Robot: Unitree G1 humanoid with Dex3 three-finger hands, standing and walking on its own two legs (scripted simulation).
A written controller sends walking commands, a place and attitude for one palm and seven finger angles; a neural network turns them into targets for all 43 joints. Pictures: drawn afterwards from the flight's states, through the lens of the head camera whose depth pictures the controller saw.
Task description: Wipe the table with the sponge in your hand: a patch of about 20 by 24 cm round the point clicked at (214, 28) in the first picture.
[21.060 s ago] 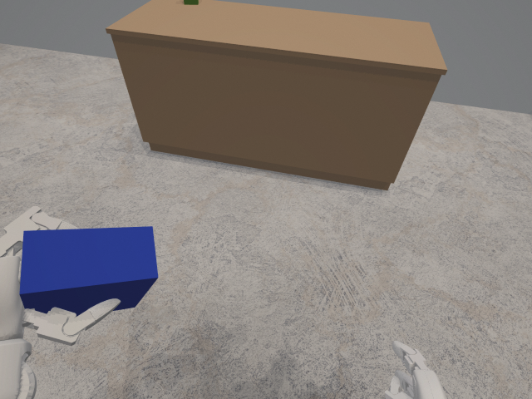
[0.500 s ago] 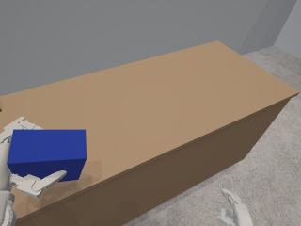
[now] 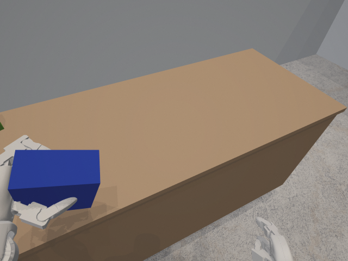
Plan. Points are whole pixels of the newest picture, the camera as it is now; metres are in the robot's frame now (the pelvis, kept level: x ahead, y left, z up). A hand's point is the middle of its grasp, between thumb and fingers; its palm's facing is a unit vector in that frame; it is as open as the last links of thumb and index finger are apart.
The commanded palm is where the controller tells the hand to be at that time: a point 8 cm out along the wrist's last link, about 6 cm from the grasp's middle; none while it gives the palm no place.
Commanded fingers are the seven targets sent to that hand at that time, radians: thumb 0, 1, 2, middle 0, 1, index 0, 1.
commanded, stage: shuffle to correct the standing spot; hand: left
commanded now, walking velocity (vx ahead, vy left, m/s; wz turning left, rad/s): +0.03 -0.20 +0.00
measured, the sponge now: (71, 183) +0.22 +0.20 +0.14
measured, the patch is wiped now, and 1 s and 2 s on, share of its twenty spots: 0.00 0.00 0.00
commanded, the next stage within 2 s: come to a stop and stand still in 0.04 s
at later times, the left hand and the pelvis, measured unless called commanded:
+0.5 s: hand (39, 192) +0.20 +0.24 +0.15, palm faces +0.26 -0.88 -0.40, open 10.1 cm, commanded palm +0.14 +0.29 +0.18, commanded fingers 0.00 0.10 1.30 -1.20 -1.60 -1.20 -1.60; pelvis -0.03 +0.02 -0.01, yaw -2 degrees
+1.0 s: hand out of the picture +0.20 +0.32 +0.16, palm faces +0.37 -0.86 -0.34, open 10.1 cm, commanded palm +0.15 +0.35 +0.18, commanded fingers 0.00 0.10 1.30 -1.20 -1.60 -1.20 -1.60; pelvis -0.02 +0.08 +0.01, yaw -2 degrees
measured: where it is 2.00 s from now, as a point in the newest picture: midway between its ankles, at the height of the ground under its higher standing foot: outside the picture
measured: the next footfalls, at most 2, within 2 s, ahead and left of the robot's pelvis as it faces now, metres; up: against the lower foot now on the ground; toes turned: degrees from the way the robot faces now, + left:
none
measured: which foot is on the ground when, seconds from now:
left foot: down 0.00-1.00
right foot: down 0.00-1.00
